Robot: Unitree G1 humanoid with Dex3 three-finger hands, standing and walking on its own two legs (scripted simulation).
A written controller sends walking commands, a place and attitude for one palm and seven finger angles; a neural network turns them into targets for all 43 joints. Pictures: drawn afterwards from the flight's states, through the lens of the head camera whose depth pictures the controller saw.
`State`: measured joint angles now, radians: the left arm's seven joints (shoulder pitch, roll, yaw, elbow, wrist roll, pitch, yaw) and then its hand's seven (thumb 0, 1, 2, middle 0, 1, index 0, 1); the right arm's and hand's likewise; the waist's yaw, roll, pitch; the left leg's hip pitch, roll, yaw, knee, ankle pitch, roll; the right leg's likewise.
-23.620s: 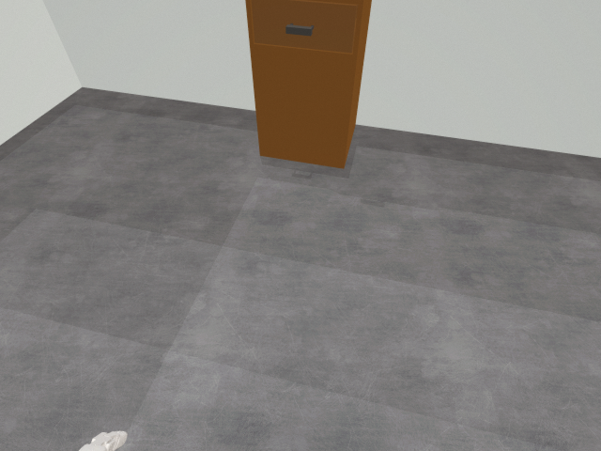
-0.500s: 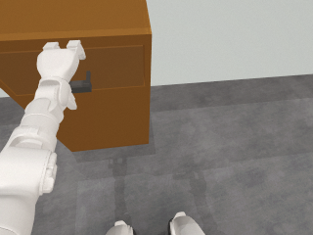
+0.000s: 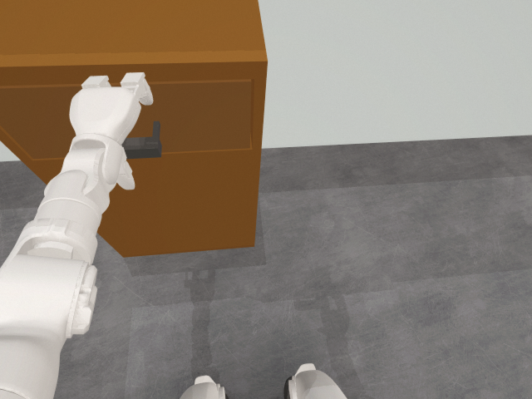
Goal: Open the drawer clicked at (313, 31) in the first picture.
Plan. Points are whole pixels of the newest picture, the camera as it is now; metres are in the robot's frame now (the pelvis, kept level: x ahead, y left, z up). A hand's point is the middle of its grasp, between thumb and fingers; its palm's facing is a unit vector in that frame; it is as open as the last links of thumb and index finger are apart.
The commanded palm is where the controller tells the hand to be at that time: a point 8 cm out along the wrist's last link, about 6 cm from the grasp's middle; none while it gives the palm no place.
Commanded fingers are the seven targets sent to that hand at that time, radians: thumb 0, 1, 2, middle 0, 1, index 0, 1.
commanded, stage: re-aim the fingers above the handle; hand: left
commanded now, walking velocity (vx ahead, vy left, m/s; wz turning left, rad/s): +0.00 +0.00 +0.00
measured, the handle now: (130, 138) +0.56 +0.20 -0.02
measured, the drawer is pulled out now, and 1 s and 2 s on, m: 0.00 0.00 0.00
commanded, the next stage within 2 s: lower the fingers behind the handle in 0.44 s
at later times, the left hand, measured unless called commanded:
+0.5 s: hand (124, 138) +0.51 +0.19 +0.04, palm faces -0.01 -0.06 -1.00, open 13.8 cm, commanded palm +0.49 +0.21 +0.09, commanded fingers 0.00 -0.50 0.30 -0.30 -1.20 -0.30 -1.20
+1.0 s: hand (115, 155) +0.51 +0.21 +0.00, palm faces -0.11 -0.04 -0.99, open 13.8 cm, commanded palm +0.50 +0.22 +0.06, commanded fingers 0.00 -0.50 0.30 -0.30 -1.20 -0.30 -1.20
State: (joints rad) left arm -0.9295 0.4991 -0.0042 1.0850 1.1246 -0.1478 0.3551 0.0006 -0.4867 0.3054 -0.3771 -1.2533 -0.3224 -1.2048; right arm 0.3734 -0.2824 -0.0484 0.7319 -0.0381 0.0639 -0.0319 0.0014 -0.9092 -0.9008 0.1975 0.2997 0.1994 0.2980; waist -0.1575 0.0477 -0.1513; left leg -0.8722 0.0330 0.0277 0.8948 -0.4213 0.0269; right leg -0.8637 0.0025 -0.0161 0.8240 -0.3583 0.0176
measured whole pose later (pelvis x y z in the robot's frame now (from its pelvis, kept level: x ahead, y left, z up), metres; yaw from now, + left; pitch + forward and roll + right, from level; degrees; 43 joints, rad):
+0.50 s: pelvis +0.00 +0.00 +0.00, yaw +0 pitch +22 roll -2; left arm -0.93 0.50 -0.01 1.10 1.13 -0.14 0.32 0.00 -0.49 0.31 -0.32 -1.20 -0.32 -1.20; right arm 0.35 -0.28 -0.05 0.71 -0.03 0.06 -0.04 0.00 -0.91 -0.90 0.20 0.30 0.20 0.30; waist -0.16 0.04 -0.14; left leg -0.86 0.03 0.03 0.88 -0.41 0.02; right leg -0.86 0.00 -0.02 0.82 -0.35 0.01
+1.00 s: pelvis +0.00 -0.01 -0.01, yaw +0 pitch +25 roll -2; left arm -0.91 0.57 0.01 1.12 1.13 -0.19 0.27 0.00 -0.49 0.31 -0.32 -1.20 -0.32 -1.20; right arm 0.38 -0.27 -0.05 0.73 -0.04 0.05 -0.05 0.00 -0.91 -0.90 0.20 0.30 0.20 0.30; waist -0.16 0.05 -0.15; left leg -0.94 0.04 0.02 0.95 -0.44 0.02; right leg -0.93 0.01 -0.02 0.88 -0.38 0.01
